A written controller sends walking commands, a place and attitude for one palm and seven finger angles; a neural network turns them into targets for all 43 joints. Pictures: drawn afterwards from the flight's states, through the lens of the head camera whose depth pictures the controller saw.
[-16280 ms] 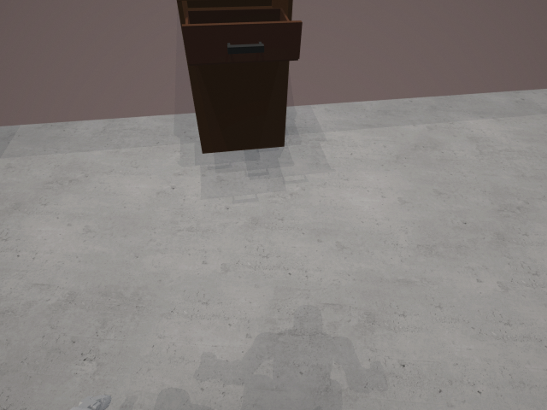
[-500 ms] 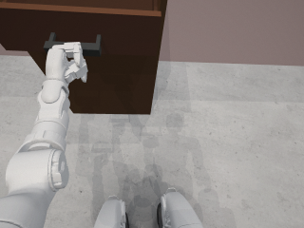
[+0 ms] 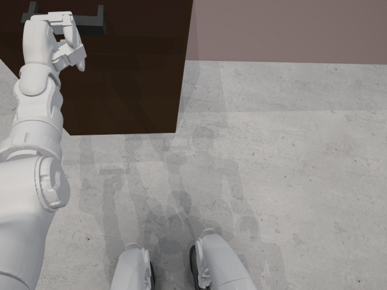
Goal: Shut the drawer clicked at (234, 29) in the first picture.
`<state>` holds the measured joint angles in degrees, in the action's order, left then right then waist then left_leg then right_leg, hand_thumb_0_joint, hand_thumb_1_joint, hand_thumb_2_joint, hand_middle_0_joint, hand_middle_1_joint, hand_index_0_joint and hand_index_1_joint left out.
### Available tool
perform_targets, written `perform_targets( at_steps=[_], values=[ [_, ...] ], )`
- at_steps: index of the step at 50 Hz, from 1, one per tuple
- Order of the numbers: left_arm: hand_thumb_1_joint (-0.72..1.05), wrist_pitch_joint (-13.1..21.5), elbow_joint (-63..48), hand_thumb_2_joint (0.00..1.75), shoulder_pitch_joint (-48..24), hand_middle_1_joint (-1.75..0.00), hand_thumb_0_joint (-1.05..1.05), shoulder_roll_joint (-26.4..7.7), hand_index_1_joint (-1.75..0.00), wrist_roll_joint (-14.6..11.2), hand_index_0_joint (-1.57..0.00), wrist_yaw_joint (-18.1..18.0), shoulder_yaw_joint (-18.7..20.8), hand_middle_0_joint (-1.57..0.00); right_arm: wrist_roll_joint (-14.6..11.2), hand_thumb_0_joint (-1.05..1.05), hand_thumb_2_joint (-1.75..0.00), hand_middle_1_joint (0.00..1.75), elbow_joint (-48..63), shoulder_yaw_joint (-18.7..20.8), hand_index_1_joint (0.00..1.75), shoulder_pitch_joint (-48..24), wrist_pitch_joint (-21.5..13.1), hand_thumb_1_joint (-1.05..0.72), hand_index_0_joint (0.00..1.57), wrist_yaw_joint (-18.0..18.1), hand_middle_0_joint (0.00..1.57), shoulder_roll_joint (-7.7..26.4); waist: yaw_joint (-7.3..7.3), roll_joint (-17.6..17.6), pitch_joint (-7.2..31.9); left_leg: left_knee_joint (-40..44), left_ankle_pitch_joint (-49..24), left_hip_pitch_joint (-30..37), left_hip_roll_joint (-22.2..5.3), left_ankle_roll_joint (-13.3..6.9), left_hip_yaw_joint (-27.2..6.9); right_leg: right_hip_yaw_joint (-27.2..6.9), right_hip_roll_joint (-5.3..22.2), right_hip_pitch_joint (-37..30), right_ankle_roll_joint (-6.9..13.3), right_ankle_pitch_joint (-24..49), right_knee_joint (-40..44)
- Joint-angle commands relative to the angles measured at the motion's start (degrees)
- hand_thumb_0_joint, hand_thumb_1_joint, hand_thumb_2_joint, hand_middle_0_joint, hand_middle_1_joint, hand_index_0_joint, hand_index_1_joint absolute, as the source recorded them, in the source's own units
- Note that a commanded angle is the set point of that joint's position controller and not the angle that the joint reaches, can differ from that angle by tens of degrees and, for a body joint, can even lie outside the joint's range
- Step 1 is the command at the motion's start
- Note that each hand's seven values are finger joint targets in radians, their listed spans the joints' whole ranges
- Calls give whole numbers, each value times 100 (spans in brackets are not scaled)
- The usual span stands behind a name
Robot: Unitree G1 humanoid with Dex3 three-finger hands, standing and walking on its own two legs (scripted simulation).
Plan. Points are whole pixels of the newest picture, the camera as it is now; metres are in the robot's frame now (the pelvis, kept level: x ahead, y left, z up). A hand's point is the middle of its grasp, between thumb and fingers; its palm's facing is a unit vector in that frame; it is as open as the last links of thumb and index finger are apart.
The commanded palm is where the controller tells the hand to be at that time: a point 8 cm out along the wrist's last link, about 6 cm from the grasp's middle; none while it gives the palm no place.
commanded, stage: push the drawer shut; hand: left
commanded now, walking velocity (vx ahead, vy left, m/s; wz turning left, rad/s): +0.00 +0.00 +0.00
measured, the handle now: (67, 16) +0.65 +0.16 +0.07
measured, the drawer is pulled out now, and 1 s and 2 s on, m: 0.05 0.00 0.00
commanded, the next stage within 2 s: pull the fist back off the drawer in 0.72 s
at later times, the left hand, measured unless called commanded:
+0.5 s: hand (78, 26) +0.62 +0.14 +0.07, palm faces -0.05 -1.00 -0.03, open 3.2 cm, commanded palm +0.62 +0.16 +0.07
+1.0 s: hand (76, 22) +0.62 +0.14 +0.08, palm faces -0.03 -1.00 -0.05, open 3.5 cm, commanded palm +0.63 +0.14 +0.07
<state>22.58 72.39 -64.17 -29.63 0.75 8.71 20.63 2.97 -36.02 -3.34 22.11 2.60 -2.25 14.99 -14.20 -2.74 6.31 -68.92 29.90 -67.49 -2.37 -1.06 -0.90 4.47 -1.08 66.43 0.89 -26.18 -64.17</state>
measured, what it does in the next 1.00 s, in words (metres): stands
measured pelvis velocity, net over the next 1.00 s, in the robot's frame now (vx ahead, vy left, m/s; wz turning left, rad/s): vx -0.02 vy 0.01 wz -0.02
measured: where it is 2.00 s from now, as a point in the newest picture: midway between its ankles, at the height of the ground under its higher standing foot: (174, 289)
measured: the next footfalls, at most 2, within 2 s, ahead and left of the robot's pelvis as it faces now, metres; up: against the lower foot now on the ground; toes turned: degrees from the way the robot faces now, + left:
none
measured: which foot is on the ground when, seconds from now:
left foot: down 0.00-1.00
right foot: down 0.00-1.00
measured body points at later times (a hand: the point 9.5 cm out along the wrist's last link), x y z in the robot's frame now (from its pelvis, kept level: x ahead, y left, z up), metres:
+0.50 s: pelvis +0.00 +0.01 -0.01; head +0.21 +0.03 +0.39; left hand +0.61 +0.19 +0.07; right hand -0.07 -0.23 -0.10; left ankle +0.01 +0.11 -0.64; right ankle +0.03 -0.12 -0.64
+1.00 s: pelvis -0.02 +0.01 -0.03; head +0.20 +0.05 +0.37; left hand +0.62 +0.19 +0.08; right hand -0.10 -0.23 -0.10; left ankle +0.01 +0.11 -0.64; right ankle +0.03 -0.12 -0.64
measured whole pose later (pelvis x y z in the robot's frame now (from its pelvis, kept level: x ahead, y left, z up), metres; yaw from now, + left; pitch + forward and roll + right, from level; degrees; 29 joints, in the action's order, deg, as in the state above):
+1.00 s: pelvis -0.02 +0.01 -0.03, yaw -1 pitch +34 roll -7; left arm 14.1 80.6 -85.1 -42.1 7.5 6.8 18.3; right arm 5.4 -36.7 -6.5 25.5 0.8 -3.3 14.2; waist -21.5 -3.6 5.1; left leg -75.0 29.1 -80.2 -2.6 -1.4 -3.9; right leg 7.2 -1.5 76.9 0.7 -24.4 -67.1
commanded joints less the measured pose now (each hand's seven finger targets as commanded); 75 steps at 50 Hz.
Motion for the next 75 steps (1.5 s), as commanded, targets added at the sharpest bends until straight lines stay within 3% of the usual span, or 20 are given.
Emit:
perform_targets(
  at_steps=[1,3,5,8,11,14,18,19,22,30,33,42,49,52,58,63,71,73,74,75],
  values=[
    [90,323,-1252,90,-3464,-160,0,-1469,-160,-29,-140,-81,233,-140,39,0,-90,30,101,343,30,1333,-52,-90,20,88,20,1092,-363,-1006,3243,527,-2268,2266,90,-121,-351,-299,-161,-1282,38,1551,655],
    [90,274,-1194,90,-3467,-160,0,-1650,-160,20,-140,-69,342,-140,50,0,-90,30,102,324,30,1379,-30,-90,20,75,20,1106,-338,-1061,3417,488,-2387,2268,87,-107,-355,-289,-166,-1353,41,1658,633],
    [90,193,-1062,90,-3609,-160,0,-1670,-160,47,-140,-55,296,-140,51,0,-90,30,94,304,30,1395,-10,-90,20,77,20,1110,-451,-986,3271,457,-2345,2141,70,-124,-368,-279,-176,-1274,29,1623,640],
    [90,112,-972,90,-3803,-160,0,-1608,-160,93,-140,-27,188,-140,67,0,-90,30,86,282,30,1458,11,-90,20,63,20,1123,-529,-1109,3257,428,-2364,2209,50,-120,-419,-237,-188,-1053,30,1547,618],
    [90,72,-975,90,-3966,-160,0,-1830,-160,150,-140,-46,298,-140,95,0,-90,30,79,264,30,1558,24,-90,20,58,20,1153,-548,-1301,3397,389,-2495,2317,30,-108,-482,-202,-197,-934,54,1564,542],
    [90,-23,-895,90,-4172,-160,0,-1843,-160,205,-140,-82,258,-140,114,0,-90,30,60,249,30,1616,46,-90,20,39,20,1161,-646,-1238,3340,352,-2461,2209,11,-116,-513,-182,-203,-859,32,1515,559],
    [90,-53,-1014,90,-4273,-160,0,-2160,-160,301,-140,-121,459,-140,145,0,-90,30,44,250,30,1758,87,-90,20,3,20,1186,-597,-1572,3712,304,-2939,2584,-15,-53,-594,-128,-223,-785,70,1765,470],
    [90,-63,-1052,90,-4346,-160,0,-1999,-160,306,-140,-113,318,-140,156,0,-90,30,46,247,30,1750,92,-90,20,-18,20,1163,-626,-1587,3669,304,-2928,2550,-12,-59,-580,-140,-224,-810,64,1788,496],
    [90,-110,-1070,90,-4370,-160,0,-2178,-160,335,-140,-105,447,-140,156,0,-90,30,52,241,30,1823,116,-90,20,-30,20,1183,-634,-1464,3700,278,-2913,2452,-21,-84,-559,-145,-248,-919,63,1873,491],
    [90,-207,-924,90,-5225,-160,0,-1885,-160,413,-140,-214,41,-140,191,0,-90,30,-138,212,30,1919,43,-90,20,-23,20,1184,-1019,-1727,3268,249,-2522,2465,-40,-94,-672,-81,-248,-238,52,1357,578],
    [90,-150,-990,90,-5440,-160,0,-1773,-160,442,-140,-229,-83,-140,228,0,-90,30,-192,213,30,1935,-12,-90,20,-36,20,1190,-1040,-2089,3439,210,-2665,2762,-53,-37,-760,-50,-246,-2,82,1357,521],
    [90,-321,-647,90,-5646,-160,0,-1938,-160,548,-140,-277,-173,-140,226,0,-90,30,-227,98,30,1918,-161,-90,20,23,20,1245,-1206,-2059,3237,192,-1976,2233,-51,-128,-726,-45,-235,94,61,964,501],
    [90,-420,-789,90,-5675,-160,0,-1982,-160,612,-140,-281,-139,-140,252,0,-90,30,-147,106,30,1938,-177,-90,20,-19,20,1247,-1134,-2069,3370,197,-1835,2253,-44,-115,-798,-12,-232,106,71,878,456],
    [90,-468,-847,90,-5453,-160,0,-2037,-160,599,-140,-242,-54,-140,235,0,-90,30,-74,103,30,1929,-174,-90,20,-51,20,1246,-1012,-2183,3545,228,-1858,2330,-37,-106,-774,-29,-241,-4,87,902,465],
    [90,-564,-850,90,-4825,-160,0,-2128,-160,514,-140,-209,152,-140,184,0,-90,30,35,107,30,1882,-133,-90,20,-62,20,1233,-828,-1788,3303,373,-1663,2052,-52,-129,-687,-35,-247,-299,70,819,552],
    [90,-466,-1208,90,-4313,-160,0,-2292,-160,402,-140,-168,416,-140,152,0,-90,30,130,153,30,1872,-110,-90,20,-80,20,1209,-593,-1682,3556,441,-1973,2108,-44,-132,-563,-97,-254,-791,73,1102,604],
    [90,-289,-1630,90,-2821,-160,0,-1701,-160,121,-140,4,381,-140,83,0,-90,30,281,300,30,1756,25,-90,20,-135,20,1143,-217,-1281,3600,665,-2631,2458,-2,-100,-389,-145,-259,-1503,81,1902,708],
    [90,-269,-1642,90,-2866,-160,0,-1599,-160,24,-140,35,345,-140,60,0,-90,30,219,328,30,1726,60,-90,20,-112,20,1148,-298,-1066,3363,682,-2660,2431,-11,-111,-346,-163,-258,-1536,45,2011,788],
    [90,-217,-1776,90,-2860,-160,0,-1660,-160,-1,-140,33,423,-140,54,0,-90,30,230,349,30,1741,69,-90,20,-105,20,1143,-244,-1081,3398,698,-2771,2489,1,-104,-339,-173,-265,-1632,50,2123,784],
    [90,-205,-1706,90,-2792,-160,0,-1335,-160,-50,-140,52,244,-140,43,0,-90,30,227,367,30,1712,68,-90,20,-112,20,1113,-292,-998,3343,698,-2777,2492,29,-112,-309,-182,-266,-1642,44,2187,815]
  ],
)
